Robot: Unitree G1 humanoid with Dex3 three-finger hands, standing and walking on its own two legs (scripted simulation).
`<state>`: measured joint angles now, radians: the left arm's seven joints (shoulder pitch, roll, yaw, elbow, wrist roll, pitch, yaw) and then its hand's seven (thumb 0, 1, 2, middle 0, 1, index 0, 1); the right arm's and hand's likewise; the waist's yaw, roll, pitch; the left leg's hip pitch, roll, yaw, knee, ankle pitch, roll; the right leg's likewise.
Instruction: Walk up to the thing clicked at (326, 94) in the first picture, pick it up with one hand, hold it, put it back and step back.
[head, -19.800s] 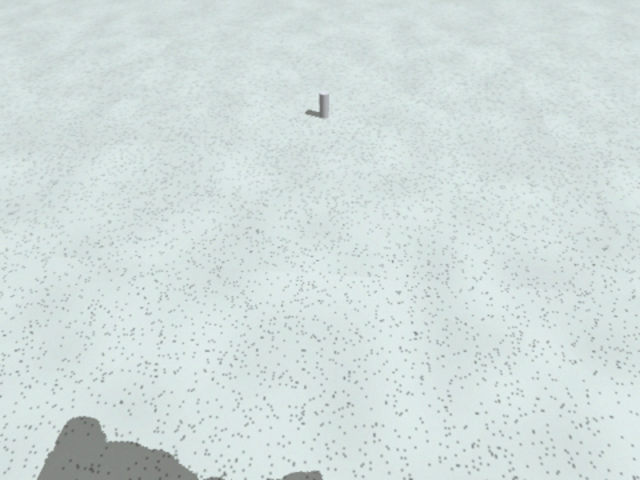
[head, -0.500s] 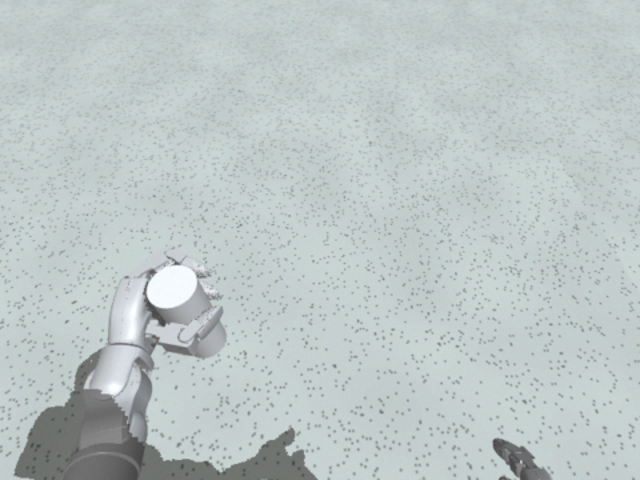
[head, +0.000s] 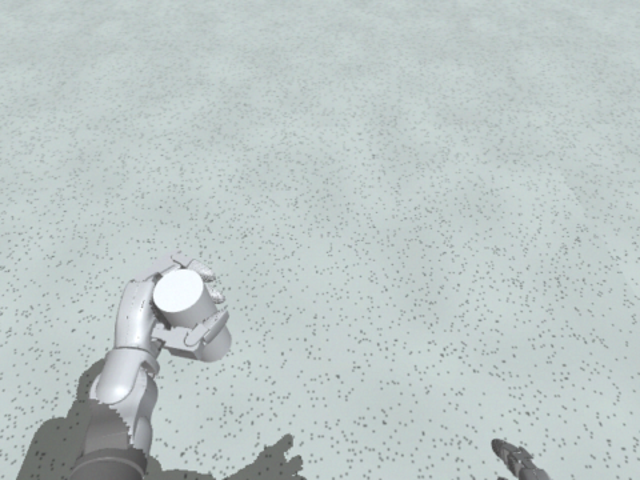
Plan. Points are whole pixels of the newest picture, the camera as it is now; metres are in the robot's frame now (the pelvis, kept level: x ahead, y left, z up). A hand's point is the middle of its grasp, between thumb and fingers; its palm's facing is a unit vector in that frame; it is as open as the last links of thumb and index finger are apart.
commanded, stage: hold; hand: left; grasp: from the side
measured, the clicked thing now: (197, 319) +0.33 +0.17 +0.02
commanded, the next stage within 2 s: crouch in 1.98 s
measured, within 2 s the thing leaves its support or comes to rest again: neither
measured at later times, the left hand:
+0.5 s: hand (193, 309) +0.33 +0.16 +0.05, palm faces -0.01 -1.00 +0.00, open 7.9 cm
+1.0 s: hand (195, 304) +0.33 +0.16 +0.05, palm faces -0.03 -1.00 -0.01, open 7.9 cm
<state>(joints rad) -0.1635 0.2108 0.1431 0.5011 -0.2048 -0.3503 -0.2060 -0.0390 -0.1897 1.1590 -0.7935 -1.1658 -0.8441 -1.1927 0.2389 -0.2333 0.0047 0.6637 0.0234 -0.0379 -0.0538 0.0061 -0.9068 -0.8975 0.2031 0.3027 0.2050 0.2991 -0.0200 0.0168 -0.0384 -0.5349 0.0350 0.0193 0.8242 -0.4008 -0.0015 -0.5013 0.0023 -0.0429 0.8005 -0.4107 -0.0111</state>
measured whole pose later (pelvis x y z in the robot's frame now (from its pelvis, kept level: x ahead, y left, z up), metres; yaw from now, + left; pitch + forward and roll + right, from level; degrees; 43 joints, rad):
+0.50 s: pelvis +0.00 +0.00 +0.00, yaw +0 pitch +6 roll -1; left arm -0.17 0.20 0.15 0.51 -0.20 -0.37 -0.18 -0.04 -0.19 1.16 -0.79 -1.17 -0.84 -1.20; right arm 0.24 -0.23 0.00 0.67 0.02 -0.05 -0.04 0.01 -0.91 -0.90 0.20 0.30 0.20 0.30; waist -0.02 0.01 -0.02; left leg -0.52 0.03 0.02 0.81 -0.39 0.00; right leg -0.49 0.00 -0.04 0.79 -0.40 -0.01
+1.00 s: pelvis +0.00 +0.00 +0.00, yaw +0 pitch +6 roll -1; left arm -0.18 0.21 0.13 0.52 -0.19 -0.35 -0.19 -0.04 -0.19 1.16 -0.79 -1.18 -0.84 -1.20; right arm 0.23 -0.23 0.00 0.68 0.02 -0.05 -0.04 0.01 -0.90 -0.90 0.20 0.30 0.20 0.30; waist -0.02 0.02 -0.04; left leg -0.51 0.03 0.02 0.80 -0.39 0.00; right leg -0.47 0.00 -0.04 0.77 -0.40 -0.01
